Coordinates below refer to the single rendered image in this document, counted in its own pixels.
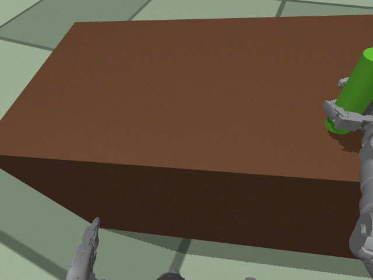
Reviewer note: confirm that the left robot hand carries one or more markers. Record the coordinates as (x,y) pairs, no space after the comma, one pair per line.
(81,266)

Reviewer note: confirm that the right robot arm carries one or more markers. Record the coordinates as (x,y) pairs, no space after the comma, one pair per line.
(361,239)

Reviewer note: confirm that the right robot hand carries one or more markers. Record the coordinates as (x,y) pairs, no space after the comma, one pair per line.
(348,120)

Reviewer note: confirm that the can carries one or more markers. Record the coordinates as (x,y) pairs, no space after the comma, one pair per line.
(357,93)

